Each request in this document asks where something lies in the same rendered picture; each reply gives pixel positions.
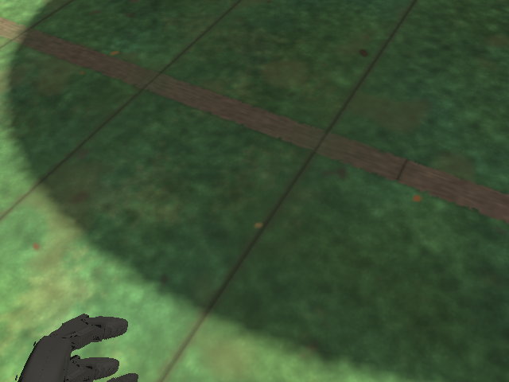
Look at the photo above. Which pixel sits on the robot left hand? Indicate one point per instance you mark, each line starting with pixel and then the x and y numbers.
pixel 51 361

